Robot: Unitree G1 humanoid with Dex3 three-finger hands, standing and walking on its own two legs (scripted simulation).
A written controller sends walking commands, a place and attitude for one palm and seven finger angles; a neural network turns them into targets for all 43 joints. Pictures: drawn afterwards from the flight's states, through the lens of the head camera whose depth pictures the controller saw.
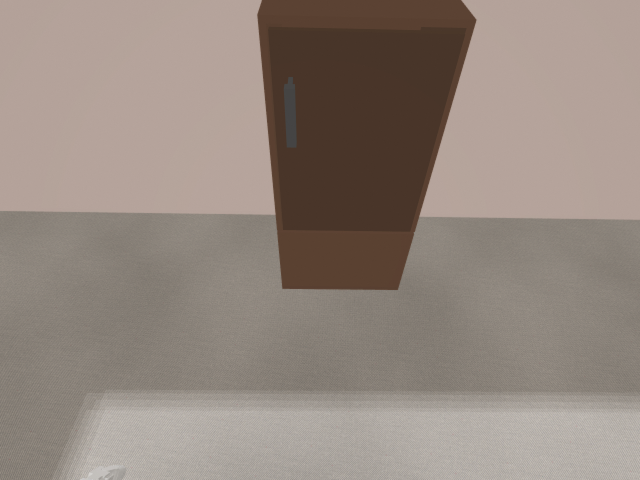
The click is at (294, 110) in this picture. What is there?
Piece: cupboard door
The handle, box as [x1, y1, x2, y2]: [284, 77, 296, 147]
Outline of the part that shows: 288,77 288,83 284,84 286,141 288,147 295,147 296,134 294,84 292,83 292,77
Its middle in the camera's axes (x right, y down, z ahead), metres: -0.07 -0.29 +0.90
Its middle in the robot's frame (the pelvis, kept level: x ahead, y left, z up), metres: +0.87 +0.12 +0.01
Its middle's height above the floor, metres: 0.78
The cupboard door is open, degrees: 0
